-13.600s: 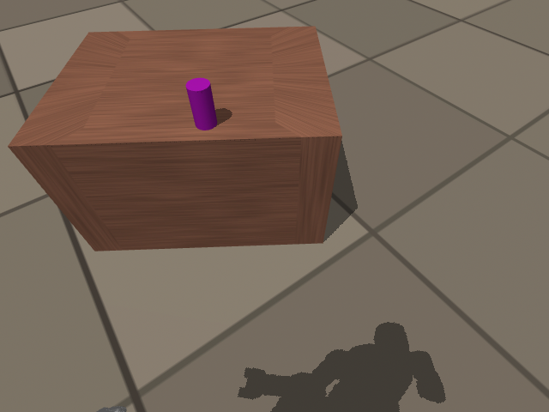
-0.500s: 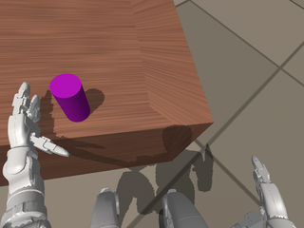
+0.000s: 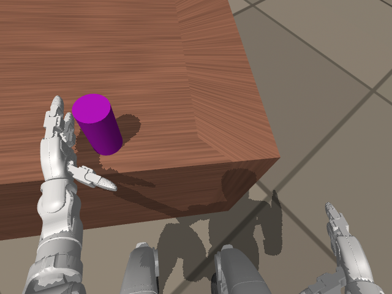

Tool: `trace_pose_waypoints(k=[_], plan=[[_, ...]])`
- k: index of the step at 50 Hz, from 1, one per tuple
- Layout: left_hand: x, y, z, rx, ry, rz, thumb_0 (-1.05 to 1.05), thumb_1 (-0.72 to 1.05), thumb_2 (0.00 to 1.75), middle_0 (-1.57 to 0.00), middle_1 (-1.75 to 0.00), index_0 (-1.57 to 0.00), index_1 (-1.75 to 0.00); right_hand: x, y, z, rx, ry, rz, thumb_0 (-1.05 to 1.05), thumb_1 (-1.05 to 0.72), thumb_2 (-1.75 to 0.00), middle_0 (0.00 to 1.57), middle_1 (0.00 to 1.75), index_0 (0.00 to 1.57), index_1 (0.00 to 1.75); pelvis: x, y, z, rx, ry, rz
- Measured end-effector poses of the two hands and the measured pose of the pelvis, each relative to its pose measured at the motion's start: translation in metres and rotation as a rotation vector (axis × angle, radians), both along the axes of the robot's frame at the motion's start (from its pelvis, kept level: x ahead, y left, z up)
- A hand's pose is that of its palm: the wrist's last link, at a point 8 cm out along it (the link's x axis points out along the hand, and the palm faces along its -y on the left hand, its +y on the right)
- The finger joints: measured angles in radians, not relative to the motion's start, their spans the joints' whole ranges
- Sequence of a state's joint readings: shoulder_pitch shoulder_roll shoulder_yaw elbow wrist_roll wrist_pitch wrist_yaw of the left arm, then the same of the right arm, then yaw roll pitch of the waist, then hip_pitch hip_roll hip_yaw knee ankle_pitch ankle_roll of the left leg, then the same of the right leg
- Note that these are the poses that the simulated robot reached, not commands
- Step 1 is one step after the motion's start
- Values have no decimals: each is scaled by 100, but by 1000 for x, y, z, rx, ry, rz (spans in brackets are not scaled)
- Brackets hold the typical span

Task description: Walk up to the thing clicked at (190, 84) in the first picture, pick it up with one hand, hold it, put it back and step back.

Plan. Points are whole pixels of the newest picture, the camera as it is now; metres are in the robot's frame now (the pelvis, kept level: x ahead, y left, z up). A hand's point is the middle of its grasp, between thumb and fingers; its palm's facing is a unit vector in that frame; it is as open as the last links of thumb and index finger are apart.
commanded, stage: close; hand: left
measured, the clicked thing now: (100, 127) +0.44 +0.19 +0.00
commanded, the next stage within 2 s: settle in 0.74 s
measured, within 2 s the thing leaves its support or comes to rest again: leaves its support in 1.12 s
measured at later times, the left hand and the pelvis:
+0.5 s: hand (96, 141) +0.41 +0.19 +0.00, palm faces +0.15 -0.99 +0.04, open 14.3 cm; pelvis +0.01 +0.00 +0.00, yaw +0 degrees
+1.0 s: hand (101, 138) +0.42 +0.19 +0.00, palm faces +0.15 -0.99 +0.01, open 10.1 cm; pelvis +0.00 +0.00 -0.01, yaw +0 degrees
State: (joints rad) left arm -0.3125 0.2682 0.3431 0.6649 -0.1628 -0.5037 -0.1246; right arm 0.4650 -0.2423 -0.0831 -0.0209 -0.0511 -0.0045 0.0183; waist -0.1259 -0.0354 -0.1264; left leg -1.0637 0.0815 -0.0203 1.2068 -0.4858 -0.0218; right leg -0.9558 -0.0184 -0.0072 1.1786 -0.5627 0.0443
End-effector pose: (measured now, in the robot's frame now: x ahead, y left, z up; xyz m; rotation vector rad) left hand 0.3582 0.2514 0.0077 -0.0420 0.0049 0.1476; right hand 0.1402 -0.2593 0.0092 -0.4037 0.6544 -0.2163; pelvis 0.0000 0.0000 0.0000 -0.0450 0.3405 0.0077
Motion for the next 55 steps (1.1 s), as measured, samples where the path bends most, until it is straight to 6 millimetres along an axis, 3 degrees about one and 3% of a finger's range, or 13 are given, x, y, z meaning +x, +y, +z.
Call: trace_pose_waypoints(k=[6, 11, 17, 25, 29, 37, 48, 55], plan=[[-11, -4, -4, 11, 36, 4, -1, -61, 6, -12, -7, -13, -7, 2, 0, 4, 16, -18, -26, -1, 51, -6, 6, 5, 5, 5, 5, 1, 1, 1, -6, -7], [-17, 5, 2, 21, 17, 53, -1, -59, 11, -25, -17, -26, -17, 14, 5, 7, 32, -42, -8, -1, 51, -6, 6, 5, 5, 5, 6, 1, 2, 6, -14, -3], [-2, 8, -2, 30, 20, 20, -1, -58, 16, -39, -28, -40, -27, 19, 5, 9, 14, -40, 16, -1, 51, -5, 6, 5, 5, 5, 5, 0, 0, 7, 0, 4], [21, -6, -9, 0, 22, 0, -1, -47, 25, -53, -39, -55, -39, 3, -2, 4, -5, 20, -18, -1, 51, -5, 6, 5, 6, 5, 6, 2, -3, -1, 19, -3], [21, -11, -6, 10, 14, 13, -1, -38, 35, -61, -49, -65, -49, 2, 0, -1, 12, 27, -34, -1, 51, -5, 6, 5, 5, 5, 8, 3, -4, -1, 21, -9], [18, -17, -8, 21, 24, 17, -1, -18, 54, -82, -70, -87, -71, 18, 3, 2, 28, -20, -8, -1, 51, -5, 6, 5, 5, 5, 10, 2, -4, 4, 21, -10], [29, -14, -12, 27, -13, 3, -1, -33, 66, -85, -87, -85, -86, 1, -4, -6, 11, 37, -15, -1, 52, -5, 6, 5, 5, 5, 3, -4, -12, 0, 35, -5], [23, -13, -4, 67, 37, -6, -1, -36, 78, -80, -96, -80, -94, -2, -7, -6, 31, 30, -58, -1, 52, -6, 6, 5, 6, 5, 3, -3, -6, 3, 17, -13]])
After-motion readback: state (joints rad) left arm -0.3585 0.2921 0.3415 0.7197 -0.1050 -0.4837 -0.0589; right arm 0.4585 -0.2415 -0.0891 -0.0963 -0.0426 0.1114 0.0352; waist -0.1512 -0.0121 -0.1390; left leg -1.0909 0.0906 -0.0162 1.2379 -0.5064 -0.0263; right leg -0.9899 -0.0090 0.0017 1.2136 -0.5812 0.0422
